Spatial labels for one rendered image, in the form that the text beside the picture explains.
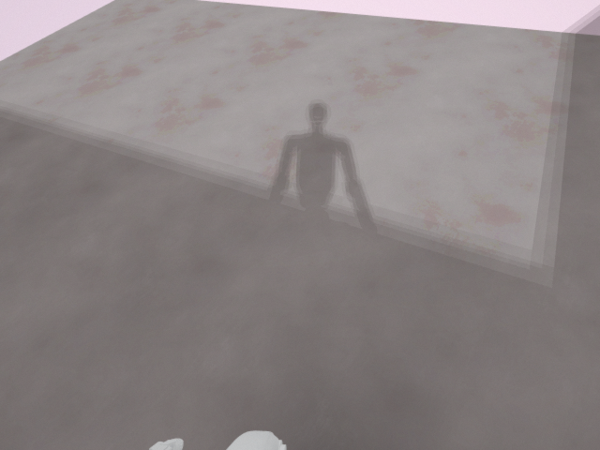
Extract left robot thigh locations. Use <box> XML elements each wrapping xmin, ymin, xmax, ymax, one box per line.
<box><xmin>226</xmin><ymin>430</ymin><xmax>286</xmax><ymax>450</ymax></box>

